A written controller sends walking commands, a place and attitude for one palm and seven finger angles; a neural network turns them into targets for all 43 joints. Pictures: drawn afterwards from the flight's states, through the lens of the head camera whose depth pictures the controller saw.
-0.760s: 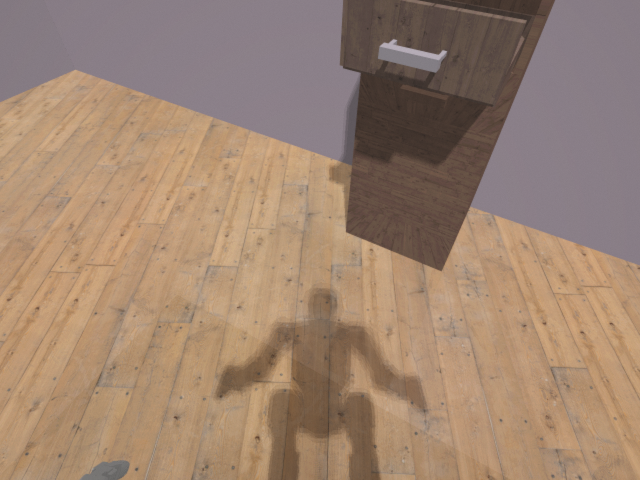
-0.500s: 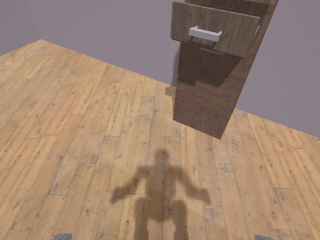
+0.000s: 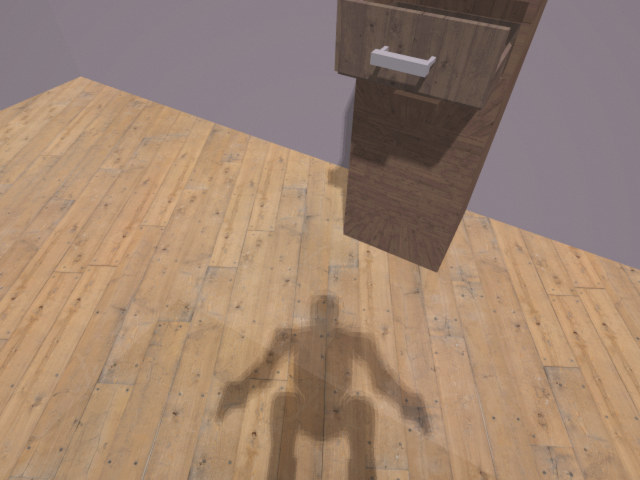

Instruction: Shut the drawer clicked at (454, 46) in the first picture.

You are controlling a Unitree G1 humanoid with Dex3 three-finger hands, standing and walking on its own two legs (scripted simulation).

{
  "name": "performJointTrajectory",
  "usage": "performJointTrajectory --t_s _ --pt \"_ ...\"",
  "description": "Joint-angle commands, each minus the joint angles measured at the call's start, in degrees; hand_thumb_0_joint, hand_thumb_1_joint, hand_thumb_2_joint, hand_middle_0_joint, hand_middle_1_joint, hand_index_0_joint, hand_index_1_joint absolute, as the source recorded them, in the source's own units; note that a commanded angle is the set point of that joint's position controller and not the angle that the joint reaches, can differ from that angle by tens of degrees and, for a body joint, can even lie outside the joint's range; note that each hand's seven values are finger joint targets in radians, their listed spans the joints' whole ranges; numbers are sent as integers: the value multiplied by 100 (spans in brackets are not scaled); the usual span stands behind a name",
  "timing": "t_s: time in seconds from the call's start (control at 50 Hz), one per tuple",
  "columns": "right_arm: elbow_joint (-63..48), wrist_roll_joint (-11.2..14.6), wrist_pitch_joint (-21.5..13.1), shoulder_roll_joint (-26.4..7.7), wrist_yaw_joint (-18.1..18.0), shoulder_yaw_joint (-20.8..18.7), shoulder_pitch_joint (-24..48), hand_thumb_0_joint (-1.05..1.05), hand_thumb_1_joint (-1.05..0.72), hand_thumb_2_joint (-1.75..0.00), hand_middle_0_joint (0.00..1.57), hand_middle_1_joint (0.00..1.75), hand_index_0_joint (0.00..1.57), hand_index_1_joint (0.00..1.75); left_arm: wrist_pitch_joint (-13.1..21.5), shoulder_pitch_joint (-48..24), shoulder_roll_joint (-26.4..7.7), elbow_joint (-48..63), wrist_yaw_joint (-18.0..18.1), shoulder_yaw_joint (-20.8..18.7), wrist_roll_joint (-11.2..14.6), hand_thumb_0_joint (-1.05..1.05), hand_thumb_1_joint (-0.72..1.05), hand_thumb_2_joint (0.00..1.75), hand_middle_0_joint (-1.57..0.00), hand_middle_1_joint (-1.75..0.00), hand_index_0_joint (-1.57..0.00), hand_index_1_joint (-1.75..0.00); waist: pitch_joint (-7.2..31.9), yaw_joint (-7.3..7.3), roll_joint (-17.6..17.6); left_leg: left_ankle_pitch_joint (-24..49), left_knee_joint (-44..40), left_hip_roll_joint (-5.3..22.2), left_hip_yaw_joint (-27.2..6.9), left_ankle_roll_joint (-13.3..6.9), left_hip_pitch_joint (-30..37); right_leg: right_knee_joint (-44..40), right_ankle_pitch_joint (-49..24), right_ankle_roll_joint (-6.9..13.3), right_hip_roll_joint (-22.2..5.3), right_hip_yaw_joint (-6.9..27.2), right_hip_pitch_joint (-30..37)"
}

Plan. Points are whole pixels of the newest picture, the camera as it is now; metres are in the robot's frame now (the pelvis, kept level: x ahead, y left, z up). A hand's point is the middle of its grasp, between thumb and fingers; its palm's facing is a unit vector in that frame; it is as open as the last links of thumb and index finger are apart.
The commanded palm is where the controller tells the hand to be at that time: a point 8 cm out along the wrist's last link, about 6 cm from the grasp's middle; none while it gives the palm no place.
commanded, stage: stand and wait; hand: left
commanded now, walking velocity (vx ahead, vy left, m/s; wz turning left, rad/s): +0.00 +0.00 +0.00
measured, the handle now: (403, 58) +0.95 -0.14 +0.12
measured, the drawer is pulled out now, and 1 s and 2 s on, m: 0.20 0.20 0.20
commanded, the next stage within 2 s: look at it before walking up in 0.20 s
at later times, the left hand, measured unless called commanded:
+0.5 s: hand out of the picture +0.08 +0.24 -0.16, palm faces -0.04 -0.94 -0.33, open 7.4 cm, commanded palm none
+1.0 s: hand out of the picture +0.10 +0.24 -0.16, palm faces -0.03 -0.94 -0.33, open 7.4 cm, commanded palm none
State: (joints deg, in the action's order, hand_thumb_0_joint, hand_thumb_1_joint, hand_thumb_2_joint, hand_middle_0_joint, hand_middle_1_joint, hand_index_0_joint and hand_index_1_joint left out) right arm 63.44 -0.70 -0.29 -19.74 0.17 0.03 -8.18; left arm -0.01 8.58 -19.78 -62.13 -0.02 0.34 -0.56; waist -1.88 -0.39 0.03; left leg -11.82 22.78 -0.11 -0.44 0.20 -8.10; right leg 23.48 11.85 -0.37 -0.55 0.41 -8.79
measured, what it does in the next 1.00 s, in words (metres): stands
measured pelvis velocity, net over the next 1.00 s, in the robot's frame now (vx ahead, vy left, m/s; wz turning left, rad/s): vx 0.03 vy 0.00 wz -0.01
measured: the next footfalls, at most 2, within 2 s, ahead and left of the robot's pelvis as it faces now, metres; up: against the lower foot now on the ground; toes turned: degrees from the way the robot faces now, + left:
right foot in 1.64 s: +0.37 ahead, -0.08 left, +0.00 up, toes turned -11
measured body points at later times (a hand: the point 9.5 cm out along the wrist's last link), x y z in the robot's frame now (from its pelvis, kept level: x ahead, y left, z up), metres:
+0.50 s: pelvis +0.01 +0.00 +0.00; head +0.01 +0.00 +0.45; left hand +0.08 +0.29 -0.13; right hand +0.08 -0.30 -0.13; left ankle +0.01 +0.12 -0.74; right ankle +0.01 -0.12 -0.74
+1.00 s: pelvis +0.03 +0.00 +0.00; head +0.02 -0.01 +0.45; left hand +0.10 +0.29 -0.13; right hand +0.10 -0.29 -0.14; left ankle +0.01 +0.12 -0.74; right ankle +0.01 -0.12 -0.74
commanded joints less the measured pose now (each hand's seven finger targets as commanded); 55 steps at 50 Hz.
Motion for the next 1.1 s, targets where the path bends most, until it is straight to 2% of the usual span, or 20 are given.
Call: performJointTrajectory --t_s 0.0,0.06,0.12,0.42,0.52,0.68,0.86,0.9,0.92,0.96,1.0,1.02,1.04,1.06,1.08 --pt "-348 13 -146 -1139 -65 -229 374 0 -90 -90 20 30 20 30 130 -304 -1156 395 62 -230 -9 0 90 90 -20 -30 -20 -30 61 35 -54 -61 -564 609 -589 -196 -215 -610 286 215 -609 684 -227" --pt "-336 12 -146 -1142 -62 -227 309 0 -90 -90 20 30 20 30 130 -305 -1165 393 59 -233 -12 0 90 90 -20 -30 -20 -30 97 25 -115 -117 -560 599 -597 -193 -238 -637 420 225 -609 733 -240" --pt "-331 21 -161 -1144 -63 -224 289 0 -90 -90 20 30 20 30 147 -282 -1165 389 61 -234 -10 0 90 90 -20 -30 -20 -30 236 36 -76 122 -513 627 -586 -195 -174 -593 152 228 -621 696 -141" --pt "-309 29 -170 -1128 -76 -223 336 0 -90 -90 20 30 20 30 156 -282 -1137 349 65 -229 -11 0 90 90 -20 -30 -20 -30 296 31 -11 438 -507 669 -562 -179 -59 -518 -365 224 -604 658 -66" --pt "-317 34 -178 -1131 -83 -225 376 0 -90 -90 20 30 20 30 176 -282 -1147 350 71 -229 -10 0 90 90 -20 -30 -20 -30 386 34 -82 747 -452 691 -520 -179 73 -476 -770 228 -630 635 14" --pt "-314 26 -190 -1154 -95 -219 453 0 -90 -90 20 30 20 30 172 -299 -1152 350 78 -228 -5 0 90 90 -20 -30 -20 -30 471 45 32 1077 -465 714 -484 -173 221 -421 -1110 218 -632 589 128" --pt "-318 30 -185 -1173 -101 -215 482 0 -90 -90 20 30 20 30 170 -324 -1167 348 78 -230 -6 0 90 90 -20 -30 -20 -30 455 39 -10 1124 -520 728 -457 -162 299 -451 -1183 214 -634 581 161" --pt "-170 -8 -86 -457 -67 -34 130 0 -90 -90 20 30 20 30 67 70 -485 175 101 -89 -2 0 90 90 -20 -30 -20 -30 523 44 -43 442 -417 656 -346 -68 234 -419 -371 115 -600 523 201" --pt "-152 -17 -47 -377 -46 -33 -4 0 -90 -90 20 30 20 30 30 225 -450 145 91 -86 -27 0 90 90 -20 -30 -20 -30 448 77 -83 -237 -350 597 -350 -89 85 -452 466 127 -570 588 133" --pt "-175 -59 -3 -376 -24 -51 -40 0 -90 -90 20 30 20 30 -16 347 -548 155 34 -148 -63 0 90 90 -20 -30 -20 -30 -150 124 -276 -1331 -246 427 -309 -111 -530 -685 1715 216 -601 842 -169" --pt "-260 -71 1 -285 -10 -62 -83 0 -90 -90 20 30 20 30 -12 602 -653 174 7 -221 -75 0 90 90 -20 -30 -20 -30 -455 207 -685 -1534 301 183 -80 -78 -1090 -969 2333 408 -837 1262 -129" --pt "-310 -69 -4 -237 -13 -64 -144 0 -90 -90 20 30 20 30 0 802 -747 169 13 -268 -71 0 90 90 -20 -30 -20 -30 -407 243 -945 -1474 759 100 112 -61 -1346 -1171 2628 576 -1095 1541 61" --pt "-366 -74 -27 -181 -13 -86 -145 0 -90 -90 20 30 20 30 26 936 -771 181 28 -325 -69 0 90 90 -20 -30 -20 -30 -495 277 -1062 -1375 1163 130 233 -53 -1582 -1335 2650 763 -1364 1846 149" --pt "-427 -71 -61 -163 -5 -109 -118 0 -90 -90 20 30 20 30 68 1043 -743 187 40 -349 -67 0 90 90 -20 -30 -20 -30 -567 287 -1010 -1414 1404 201 233 -61 -1721 -1337 2355 917 -1518 1954 192" --pt "-475 -60 -93 -140 -1 -121 -167 0 -90 -90 20 30 20 30 120 1092 -697 201 48 -371 -71 0 90 90 -20 -30 -20 -30 -577 252 -931 -1413 1487 273 216 -77 -1788 -1229 1861 1017 -1582 1920 272"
